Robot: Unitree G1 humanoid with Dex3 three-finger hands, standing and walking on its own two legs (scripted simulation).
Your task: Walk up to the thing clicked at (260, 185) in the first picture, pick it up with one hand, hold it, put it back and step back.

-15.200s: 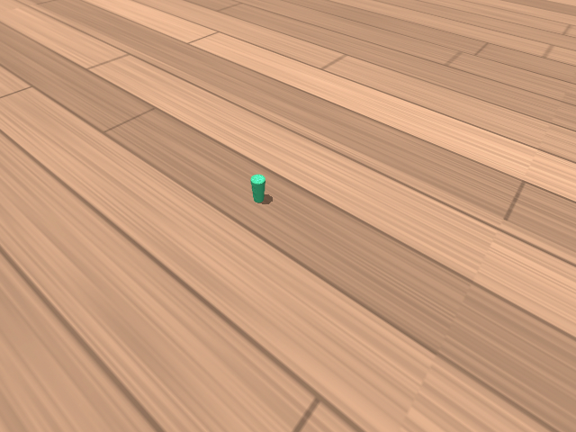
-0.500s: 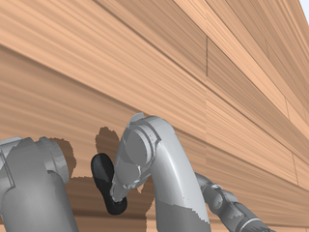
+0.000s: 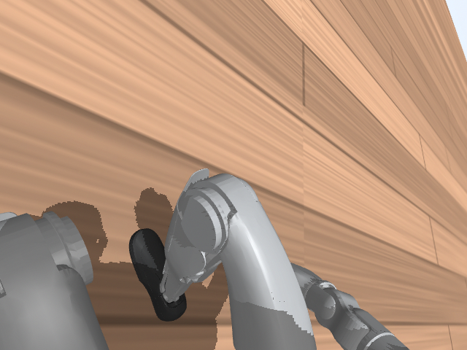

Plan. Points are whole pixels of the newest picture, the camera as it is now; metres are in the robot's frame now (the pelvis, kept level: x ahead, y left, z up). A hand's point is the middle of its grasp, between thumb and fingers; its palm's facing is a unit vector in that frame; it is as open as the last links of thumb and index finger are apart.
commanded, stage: settle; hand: left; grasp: from the side
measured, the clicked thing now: out of the picture +0.44 +0.30 -0.22
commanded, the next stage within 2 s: lift in 1.78 s
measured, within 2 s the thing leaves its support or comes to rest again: leaves its support in 0.26 s
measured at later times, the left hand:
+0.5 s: hand out of the picture +0.43 +0.31 -0.13, palm faces +0.37 -0.93 -0.02, open 9.3 cm
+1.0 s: hand out of the picture +0.41 +0.32 -0.02, palm faces +0.34 -0.94 -0.06, open 9.3 cm
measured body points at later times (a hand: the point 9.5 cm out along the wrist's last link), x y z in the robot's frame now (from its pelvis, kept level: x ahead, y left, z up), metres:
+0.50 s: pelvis +0.00 +0.00 +0.01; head +0.21 +0.20 +0.35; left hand +0.41 +0.36 -0.13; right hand +0.17 -0.24 -0.03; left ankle +0.08 +0.11 -0.25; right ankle +0.16 -0.11 -0.25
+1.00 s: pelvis +0.02 -0.01 +0.04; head +0.21 +0.13 +0.42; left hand +0.39 +0.37 -0.02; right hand +0.21 -0.25 -0.05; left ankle +0.08 +0.11 -0.25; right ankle +0.16 -0.11 -0.25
